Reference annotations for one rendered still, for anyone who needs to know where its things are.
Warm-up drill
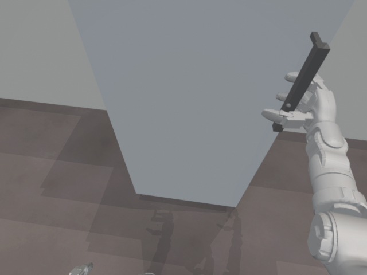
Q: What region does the handle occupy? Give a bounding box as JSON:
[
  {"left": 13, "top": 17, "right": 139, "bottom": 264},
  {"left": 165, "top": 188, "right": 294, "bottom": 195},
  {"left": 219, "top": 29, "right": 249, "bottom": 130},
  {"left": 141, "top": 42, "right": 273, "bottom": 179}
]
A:
[{"left": 272, "top": 32, "right": 330, "bottom": 132}]

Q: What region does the robot right upper arm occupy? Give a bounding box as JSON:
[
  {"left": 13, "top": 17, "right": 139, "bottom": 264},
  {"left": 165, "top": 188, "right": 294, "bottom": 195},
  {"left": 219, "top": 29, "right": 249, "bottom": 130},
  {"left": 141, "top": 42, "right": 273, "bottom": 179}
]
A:
[{"left": 307, "top": 211, "right": 367, "bottom": 275}]

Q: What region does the robot right forearm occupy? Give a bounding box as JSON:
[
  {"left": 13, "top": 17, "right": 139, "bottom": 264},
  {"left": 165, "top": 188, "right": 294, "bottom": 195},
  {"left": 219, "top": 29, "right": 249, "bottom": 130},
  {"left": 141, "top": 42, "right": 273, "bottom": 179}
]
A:
[{"left": 306, "top": 121, "right": 367, "bottom": 219}]

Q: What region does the fridge door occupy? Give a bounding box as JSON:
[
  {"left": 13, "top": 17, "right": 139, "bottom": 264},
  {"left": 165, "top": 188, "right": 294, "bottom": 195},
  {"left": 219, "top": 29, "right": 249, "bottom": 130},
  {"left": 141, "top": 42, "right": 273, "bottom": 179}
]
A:
[{"left": 68, "top": 0, "right": 355, "bottom": 207}]

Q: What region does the robot left hand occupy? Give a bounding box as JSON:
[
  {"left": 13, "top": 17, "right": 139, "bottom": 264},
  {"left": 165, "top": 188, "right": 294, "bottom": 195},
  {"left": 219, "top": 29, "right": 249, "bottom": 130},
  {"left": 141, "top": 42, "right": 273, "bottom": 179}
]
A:
[{"left": 69, "top": 262, "right": 93, "bottom": 275}]

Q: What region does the robot right hand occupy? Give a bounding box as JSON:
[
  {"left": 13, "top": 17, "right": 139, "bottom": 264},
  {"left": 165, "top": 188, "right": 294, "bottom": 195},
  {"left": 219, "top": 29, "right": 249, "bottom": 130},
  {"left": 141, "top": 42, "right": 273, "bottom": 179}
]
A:
[{"left": 261, "top": 72, "right": 337, "bottom": 132}]

